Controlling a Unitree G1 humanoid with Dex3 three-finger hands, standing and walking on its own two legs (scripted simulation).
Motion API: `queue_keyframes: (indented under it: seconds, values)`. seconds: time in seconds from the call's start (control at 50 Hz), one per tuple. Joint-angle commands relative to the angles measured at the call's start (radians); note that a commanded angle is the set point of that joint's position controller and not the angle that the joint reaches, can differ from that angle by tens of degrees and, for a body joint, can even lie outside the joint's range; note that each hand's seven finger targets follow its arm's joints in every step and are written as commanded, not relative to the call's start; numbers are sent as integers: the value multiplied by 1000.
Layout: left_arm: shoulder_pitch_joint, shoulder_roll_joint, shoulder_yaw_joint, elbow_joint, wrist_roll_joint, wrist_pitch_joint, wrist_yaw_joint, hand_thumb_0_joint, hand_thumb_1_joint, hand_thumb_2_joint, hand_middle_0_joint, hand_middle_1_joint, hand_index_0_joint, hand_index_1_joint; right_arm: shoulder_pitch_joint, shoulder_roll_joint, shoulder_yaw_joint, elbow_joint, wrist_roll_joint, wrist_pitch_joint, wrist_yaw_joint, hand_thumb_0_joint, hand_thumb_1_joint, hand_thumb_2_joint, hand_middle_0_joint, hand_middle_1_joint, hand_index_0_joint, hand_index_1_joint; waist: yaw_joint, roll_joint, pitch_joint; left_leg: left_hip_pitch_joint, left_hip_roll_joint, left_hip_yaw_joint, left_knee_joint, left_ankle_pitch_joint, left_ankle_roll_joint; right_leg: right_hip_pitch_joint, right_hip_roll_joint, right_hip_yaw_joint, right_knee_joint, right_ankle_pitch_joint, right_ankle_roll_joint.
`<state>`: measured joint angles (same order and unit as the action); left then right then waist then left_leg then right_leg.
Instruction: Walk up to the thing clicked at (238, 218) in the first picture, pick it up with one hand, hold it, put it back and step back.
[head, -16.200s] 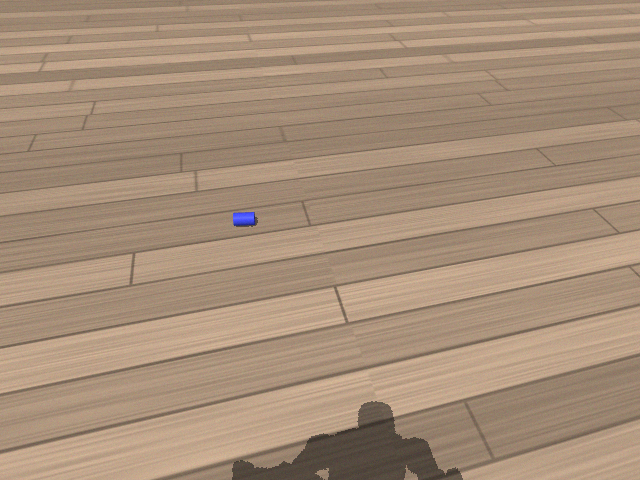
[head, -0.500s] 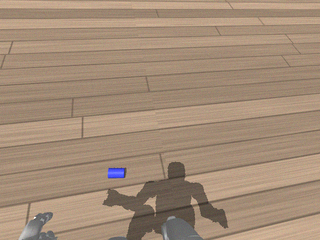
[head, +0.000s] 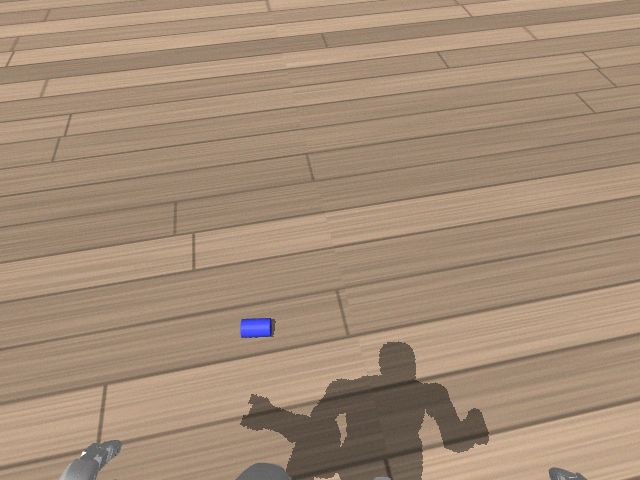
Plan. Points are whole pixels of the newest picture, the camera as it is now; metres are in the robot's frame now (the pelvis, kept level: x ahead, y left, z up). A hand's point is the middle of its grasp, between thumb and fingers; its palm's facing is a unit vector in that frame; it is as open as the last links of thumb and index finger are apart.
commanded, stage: walk up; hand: left
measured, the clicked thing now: (256, 327) +0.61 +0.25 -0.74
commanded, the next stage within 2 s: stand in 1.76 s
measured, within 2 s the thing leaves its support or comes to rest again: neither
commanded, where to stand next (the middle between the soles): +0.23 -0.01 m, yaw +3 degrees
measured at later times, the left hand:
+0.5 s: hand out of the picture -0.11 +0.25 -0.16, palm faces -0.02 -0.93 -0.38, open 7.4 cm
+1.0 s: hand out of the picture -0.06 +0.25 -0.14, palm faces +0.02 -0.93 -0.37, open 7.4 cm
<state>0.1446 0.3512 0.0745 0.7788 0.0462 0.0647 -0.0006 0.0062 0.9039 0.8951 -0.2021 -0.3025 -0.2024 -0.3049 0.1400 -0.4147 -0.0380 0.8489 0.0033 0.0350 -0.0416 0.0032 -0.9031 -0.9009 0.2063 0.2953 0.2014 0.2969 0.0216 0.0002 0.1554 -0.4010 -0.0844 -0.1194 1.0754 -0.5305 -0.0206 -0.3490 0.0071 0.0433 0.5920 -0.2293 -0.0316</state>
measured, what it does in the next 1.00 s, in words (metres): walks backwards: left foot, then right foot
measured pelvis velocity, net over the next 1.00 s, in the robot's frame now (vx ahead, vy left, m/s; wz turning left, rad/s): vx -0.12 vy -0.02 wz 0.03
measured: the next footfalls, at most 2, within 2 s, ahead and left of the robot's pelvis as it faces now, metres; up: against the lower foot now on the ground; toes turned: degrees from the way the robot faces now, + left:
left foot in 0.12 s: -0.03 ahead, +0.12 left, +0.00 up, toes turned +1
right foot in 0.46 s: -0.13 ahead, -0.16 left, +0.00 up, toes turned +1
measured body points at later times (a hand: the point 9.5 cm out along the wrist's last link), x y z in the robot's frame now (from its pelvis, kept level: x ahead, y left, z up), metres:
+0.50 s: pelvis -0.14 -0.03 -0.01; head -0.12 -0.02 +0.44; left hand -0.11 +0.29 -0.13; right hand -0.02 -0.35 -0.10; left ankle -0.07 +0.12 -0.73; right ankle -0.17 -0.16 -0.73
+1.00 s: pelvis -0.12 -0.02 +0.00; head -0.10 -0.01 +0.45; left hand -0.06 +0.30 -0.12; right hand -0.05 -0.33 -0.11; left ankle -0.09 +0.11 -0.73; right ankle -0.13 -0.15 -0.70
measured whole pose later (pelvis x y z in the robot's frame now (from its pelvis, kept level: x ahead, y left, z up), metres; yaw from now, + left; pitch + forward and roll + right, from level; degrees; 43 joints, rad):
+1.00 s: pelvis -0.12 -0.02 +0.00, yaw +2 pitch -3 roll +1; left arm 0.23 0.40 0.06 0.91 0.01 0.00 -0.02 0.01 0.91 0.90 -0.20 -0.30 -0.20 -0.30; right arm 0.26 -0.34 -0.05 0.91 -0.03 -0.04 0.02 0.01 -0.90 -0.90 0.21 0.30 0.20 0.30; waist 0.00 -0.04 0.09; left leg -0.24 0.00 0.00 0.53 -0.24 0.00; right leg -0.34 -0.02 0.03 0.88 -0.51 -0.04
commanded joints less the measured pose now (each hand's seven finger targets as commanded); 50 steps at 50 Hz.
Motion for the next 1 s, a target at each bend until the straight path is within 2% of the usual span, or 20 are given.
queue_keyframes:
  seconds: [0.0,0.08,0.12,0.14,0.16,0.22,0.36,0.42,0.46,0.48,0.5,0.58,0.66,0.78,0.8,0.82,0.84,0.88,0.92,0.98]
  values:
    - [49,215,73,-106,4,-12,25,0,900,900,-200,-300,-200,-300,61,-142,-49,-69,-12,-33,-17,0,-900,-900,200,300,200,300,39,-194,-241,-74,34,81,-271,-5,-14,370,-200,180,-54,514,-184]
    - [1,237,66,-130,-18,12,14,0,900,900,-200,-300,-200,-300,154,-148,-68,-39,-32,-38,-8,0,-900,-900,200,300,200,300,-23,-158,-268,162,40,147,-693,329,21,228,-173,164,50,302,-110]
    - [17,159,43,-134,-24,17,8,0,900,900,-200,-300,-200,-300,111,-280,-104,-56,-64,-37,-5,0,-900,-900,200,300,200,300,-15,179,-228,320,357,-304,-756,427,146,-189,29,74,285,-238,-9]
    - [-41,218,68,-138,-16,16,24,0,900,900,-200,-300,-200,-300,66,-359,-116,-82,-54,-32,4,0,-900,-900,200,300,200,300,-53,218,-196,108,526,-415,-768,460,295,-118,85,96,501,-422,15]
    - [-53,250,80,-127,-5,17,27,0,900,900,-200,-300,-200,-300,10,-359,-121,-102,-50,-42,-4,0,-900,-900,200,300,200,300,-48,232,-150,0,582,-495,-798,449,350,-74,57,178,650,-411,19]
    - [90,230,85,-50,-29,14,8,0,900,900,-200,-300,-200,-300,-96,-208,-78,-116,-56,-53,-11,0,-900,-900,200,300,200,300,58,91,-126,111,329,-93,-703,554,213,-145,105,192,724,-237,16]
    - [85,215,45,-3,-27,-54,-17,0,900,900,-200,-300,-200,-300,21,-211,-89,-88,-47,-49,27,0,-900,-900,200,300,200,300,-58,266,-180,305,296,-75,-726,-3,221,-20,12,0,99,-322,71]
    - [161,199,58,87,-17,-84,-4,0,900,900,-200,-300,-200,-300,41,-230,-96,-81,-56,-20,42,0,-900,-900,200,300,200,300,-24,231,-157,159,257,-21,-638,18,196,198,39,-74,-230,-230,25]
    - [227,259,75,128,3,-102,6,0,900,900,-200,-300,-200,-300,17,-134,-65,-99,-32,-16,42,0,-900,-900,200,300,200,300,11,-4,-117,-74,158,61,-387,27,95,342,-55,158,-328,-213,-31]
    - [188,325,87,95,12,-106,9,0,900,900,-200,-300,-200,-300,-17,-84,-44,-128,-23,-22,42,0,-900,-900,200,300,200,300,30,-177,-62,-232,41,79,-263,-45,24,236,-265,503,-416,-490,-106]
    - [115,402,94,70,17,-99,9,0,900,900,-200,-300,-200,-300,-66,-169,-74,-107,-30,-24,31,0,-900,-900,200,300,200,300,52,-149,48,-118,79,-40,-172,-46,13,-83,-399,622,-455,-685,-209]
    - [29,260,69,64,-8,-125,11,0,900,900,-200,-300,-200,-300,58,-150,-73,-26,-15,-46,49,0,-900,-900,200,300,200,300,-24,-120,20,-116,71,-43,-210,144,11,129,-210,241,-363,-283,-112]
    - [123,295,82,74,-8,-127,2,0,900,900,-200,-300,-200,-300,28,-147,-64,-38,-28,-57,63,0,-900,-900,200,300,200,300,44,-209,-25,-106,87,55,-331,110,-1,236,-229,197,-321,-177,-133]
    - [94,232,37,48,-33,-101,1,0,900,900,-200,-300,-200,-300,145,-136,-81,24,-31,-92,51,0,-900,-900,200,300,200,300,-26,-97,-162,289,51,129,-691,387,37,167,-161,18,31,312,-65]
    - [112,190,25,34,-39,-102,2,0,900,900,-200,-300,-200,-300,200,-185,-98,31,-38,-98,44,0,-900,-900,200,300,200,300,-47,39,-230,396,165,-26,-721,399,80,87,-89,-43,207,213,-32]
    - [102,135,12,13,-48,-100,2,0,900,900,-200,-300,-200,-300,222,-251,-113,24,-47,-102,38,0,-900,-900,200,300,200,300,-51,204,-237,490,362,-342,-757,395,165,-142,35,-79,364,-169,7]
    - [97,213,36,40,-41,-85,11,0,900,900,-200,-300,-200,-300,216,-299,-120,18,-31,-99,39,0,-900,-900,200,300,200,300,-54,127,-216,346,447,-440,-783,200,274,-108,-2,24,412,-382,-9]
    - [83,253,38,46,-35,-86,7,0,900,900,-200,-300,-200,-300,152,-266,-114,9,-29,-89,41,0,-900,-900,200,300,200,300,-33,95,-99,207,403,-342,-815,93,278,-115,-32,68,453,-355,-20]
    - [110,232,38,58,-39,-89,-4,0,900,900,-200,-300,-200,-300,104,-206,-90,-15,-33,-93,37,0,-900,-900,200,300,200,300,-15,120,-80,243,316,-183,-777,227,211,-127,-59,44,317,-280,-15]
    - [99,196,32,75,-39,-93,-7,0,900,900,-200,-300,-200,-300,97,-198,-84,-9,-36,-93,37,0,-900,-900,200,300,200,300,-24,179,-100,174,317,-118,-720,455,220,5,-51,-28,148,-236,13]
